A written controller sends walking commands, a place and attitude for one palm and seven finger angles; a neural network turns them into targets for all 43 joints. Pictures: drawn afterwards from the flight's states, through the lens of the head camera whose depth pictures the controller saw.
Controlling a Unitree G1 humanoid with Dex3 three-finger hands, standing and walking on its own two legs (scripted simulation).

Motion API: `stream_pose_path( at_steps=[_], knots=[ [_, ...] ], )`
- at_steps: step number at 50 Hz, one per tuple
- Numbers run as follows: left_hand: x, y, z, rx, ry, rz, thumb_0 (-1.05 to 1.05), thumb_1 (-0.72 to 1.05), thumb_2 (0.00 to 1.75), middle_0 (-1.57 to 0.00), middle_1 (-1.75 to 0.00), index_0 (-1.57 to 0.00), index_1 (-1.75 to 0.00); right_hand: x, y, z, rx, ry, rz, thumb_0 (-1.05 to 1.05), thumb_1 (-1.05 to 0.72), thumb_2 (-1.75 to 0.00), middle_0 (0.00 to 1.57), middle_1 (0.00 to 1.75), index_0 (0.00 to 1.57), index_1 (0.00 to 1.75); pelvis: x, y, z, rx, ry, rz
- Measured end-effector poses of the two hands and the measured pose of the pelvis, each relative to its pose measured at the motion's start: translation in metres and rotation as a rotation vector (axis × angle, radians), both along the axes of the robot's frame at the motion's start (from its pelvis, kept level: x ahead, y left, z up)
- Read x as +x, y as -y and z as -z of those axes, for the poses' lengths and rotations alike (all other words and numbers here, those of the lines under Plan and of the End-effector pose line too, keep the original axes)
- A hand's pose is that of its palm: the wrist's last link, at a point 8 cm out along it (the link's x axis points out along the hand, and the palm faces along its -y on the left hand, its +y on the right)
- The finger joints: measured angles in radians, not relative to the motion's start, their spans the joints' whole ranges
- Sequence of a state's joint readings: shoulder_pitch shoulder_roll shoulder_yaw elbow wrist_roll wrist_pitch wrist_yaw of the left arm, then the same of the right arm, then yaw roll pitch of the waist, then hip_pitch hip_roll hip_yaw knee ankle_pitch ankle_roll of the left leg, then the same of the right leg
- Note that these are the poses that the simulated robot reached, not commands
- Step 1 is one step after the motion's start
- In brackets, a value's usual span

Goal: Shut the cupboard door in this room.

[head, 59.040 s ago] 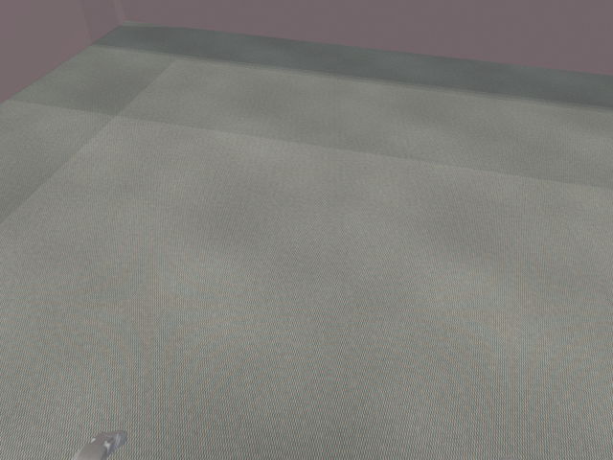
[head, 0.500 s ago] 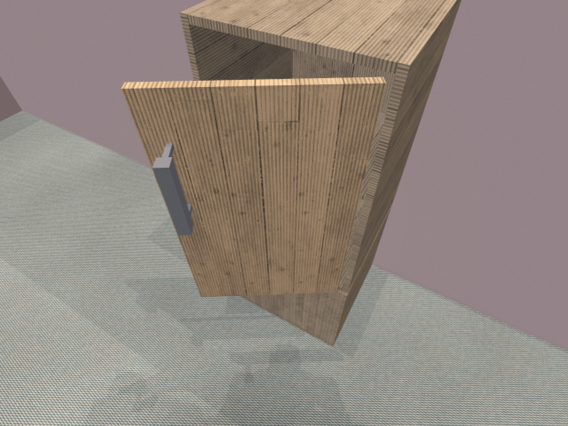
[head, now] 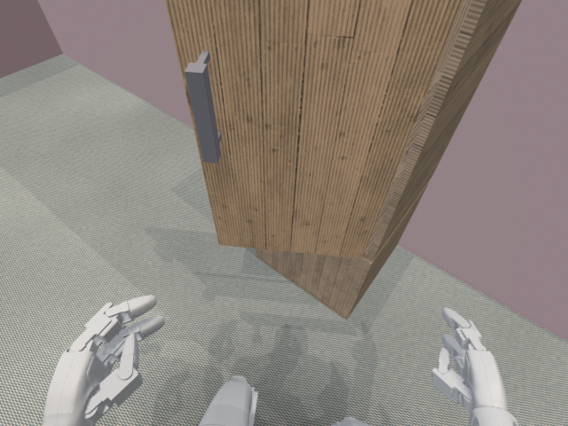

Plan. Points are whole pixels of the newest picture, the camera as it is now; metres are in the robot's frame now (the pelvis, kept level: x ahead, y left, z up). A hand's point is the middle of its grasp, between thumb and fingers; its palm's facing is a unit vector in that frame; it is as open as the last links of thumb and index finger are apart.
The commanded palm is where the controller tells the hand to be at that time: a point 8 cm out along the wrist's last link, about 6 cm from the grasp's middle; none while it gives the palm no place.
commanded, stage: raise the hand and make a fist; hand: left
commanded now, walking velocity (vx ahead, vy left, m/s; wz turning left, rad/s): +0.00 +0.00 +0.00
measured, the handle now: (208, 109) +0.52 +0.19 +0.16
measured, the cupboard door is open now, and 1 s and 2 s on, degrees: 32 32 32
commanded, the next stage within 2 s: bring the fist close to the handle in 1.42 s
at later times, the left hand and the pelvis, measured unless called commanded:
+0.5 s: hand (123, 299) +0.22 +0.22 +0.11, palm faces +0.05 -1.00 -0.04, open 3.5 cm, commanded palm +0.19 +0.27 +0.11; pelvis +0.01 +0.04 +0.02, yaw -1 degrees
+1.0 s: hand (124, 271) +0.24 +0.21 +0.15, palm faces +0.03 -1.00 -0.06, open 3.1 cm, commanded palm +0.22 +0.26 +0.16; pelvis +0.02 +0.02 +0.05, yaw +0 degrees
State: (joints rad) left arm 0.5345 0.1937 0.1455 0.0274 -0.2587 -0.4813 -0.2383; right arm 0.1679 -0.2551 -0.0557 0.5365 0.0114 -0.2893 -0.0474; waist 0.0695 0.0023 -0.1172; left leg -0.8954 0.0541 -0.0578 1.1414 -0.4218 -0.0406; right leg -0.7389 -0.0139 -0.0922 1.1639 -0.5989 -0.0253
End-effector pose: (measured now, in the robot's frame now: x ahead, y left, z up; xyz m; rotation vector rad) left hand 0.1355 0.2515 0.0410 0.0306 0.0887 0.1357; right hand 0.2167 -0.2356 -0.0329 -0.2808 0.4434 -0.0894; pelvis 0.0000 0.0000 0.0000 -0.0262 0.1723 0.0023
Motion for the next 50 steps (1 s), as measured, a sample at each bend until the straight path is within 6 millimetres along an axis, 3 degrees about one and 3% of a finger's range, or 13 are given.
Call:
stream_pose_path(
  at_steps=[5,7,10,14,17,20,23,30,38,46,50],
  knots=[
    [0.033,0.000,-0.048,0.049,0.273,0.080,0.02,0.90,0.90,-0.57,-0.71,-0.58,-0.71,-0.013,-0.028,0.024,0.038,-0.052,-0.026,0.01,-0.90,-0.90,0.20,0.30,0.20,0.30,-0.006,-0.007,0.007,-0.032,-0.003,-0.010],
    [0.053,0.007,-0.053,0.029,0.271,0.160,0.02,0.90,0.90,-0.60,-0.75,-0.61,-0.75,-0.024,-0.037,0.031,0.069,-0.087,-0.003,0.01,-0.90,-0.90,0.21,0.30,0.20,0.30,-0.007,-0.011,0.006,-0.036,-0.006,-0.007],
    [0.075,0.015,-0.042,-0.024,0.107,0.241,0.01,0.90,0.90,-0.66,-0.81,-0.67,-0.81,-0.045,-0.045,0.033,0.118,-0.149,0.062,0.02,-0.90,-0.90,0.21,0.30,0.21,0.30,-0.004,-0.017,-0.004,-0.029,-0.005,0.005],
    [0.073,0.007,-0.033,-0.055,-0.083,0.180,0.01,0.90,0.90,-0.73,-0.89,-0.74,-0.89,-0.068,-0.046,0.025,0.134,-0.206,0.141,0.02,-0.90,-0.90,0.21,0.30,0.21,0.30,0.005,-0.025,-0.020,-0.013,0.003,0.028],
    [0.065,-0.012,-0.047,-0.013,-0.041,0.070,0.02,0.90,0.90,-0.79,-0.95,-0.80,-0.95,-0.076,-0.042,0.019,0.103,-0.226,0.147,0.02,-0.90,-0.90,0.21,0.30,0.21,0.30,0.009,-0.029,-0.025,-0.011,0.006,0.032],
    [0.060,-0.026,-0.066,0.033,0.091,0.009,0.02,0.90,0.90,-0.84,-1.01,-0.85,-1.01,-0.076,-0.037,0.017,0.057,-0.235,0.109,0.02,-0.90,-0.90,0.21,0.30,0.20,0.30,0.010,-0.032,-0.023,-0.017,0.004,0.022],
    [0.061,-0.025,-0.074,0.035,0.178,0.036,0.01,0.90,0.90,-0.90,-1.07,-0.90,-1.07,-0.068,-0.033,0.017,0.024,-0.228,0.076,0.02,-0.90,-0.90,0.21,0.30,0.20,0.30,0.008,-0.035,-0.020,-0.026,0.006,0.008],
    [0.067,-0.007,-0.063,-0.010,0.042,0.178,0.01,0.90,0.90,-1.03,-1.21,-1.04,-1.21,-0.044,-0.037,-0.005,0.034,-0.132,0.087,0.02,-0.90,-0.90,0.21,0.30,0.20,0.30,0.008,-0.037,-0.028,-0.025,0.030,0.010],
    [0.069,-0.027,-0.107,0.032,0.183,0.038,0.02,0.89,0.90,-1.18,-1.37,-1.18,-1.37,-0.023,-0.054,-0.025,0.072,-0.061,0.008,0.01,-0.90,-0.90,0.21,0.30,0.20,0.30,0.012,-0.031,-0.039,-0.023,0.071,-0.001],
    [0.074,-0.005,-0.099,0.006,0.052,0.147,0.01,0.90,0.90,-1.27,-1.47,-1.27,-1.47,-0.027,-0.049,-0.024,0.093,-0.091,0.001,0.01,-0.90,-0.90,0.21,0.30,0.21,0.30,0.014,-0.025,-0.048,-0.014,0.097,-0.003],
    [0.079,-0.009,-0.114,0.029,0.099,0.113,0.02,0.89,0.90,-1.28,-1.49,-1.29,-1.49,-0.034,-0.040,-0.023,0.088,-0.108,0.020,0.02,-0.90,-0.90,0.21,0.30,0.20,0.30,0.016,-0.019,-0.051,-0.007,0.108,0.001]
  ],
)
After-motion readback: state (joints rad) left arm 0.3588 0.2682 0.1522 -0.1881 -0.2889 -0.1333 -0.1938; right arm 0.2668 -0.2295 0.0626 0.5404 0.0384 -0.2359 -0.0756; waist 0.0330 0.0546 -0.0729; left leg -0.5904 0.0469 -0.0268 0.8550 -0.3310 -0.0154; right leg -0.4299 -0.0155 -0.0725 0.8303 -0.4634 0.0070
